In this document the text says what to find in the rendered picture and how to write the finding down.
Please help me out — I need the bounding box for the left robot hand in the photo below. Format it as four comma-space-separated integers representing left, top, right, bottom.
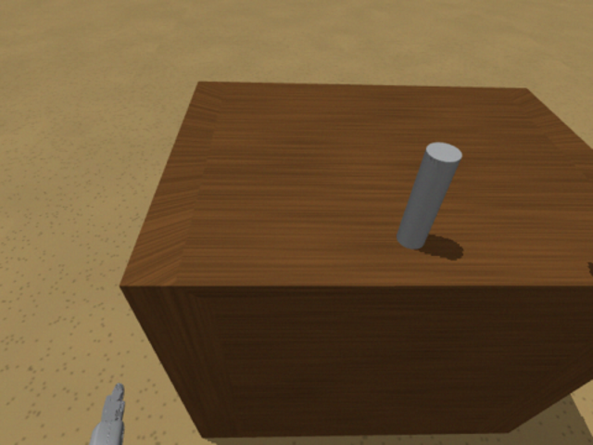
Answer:
89, 383, 125, 445

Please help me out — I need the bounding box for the can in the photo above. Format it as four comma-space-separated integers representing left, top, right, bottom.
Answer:
397, 143, 462, 249

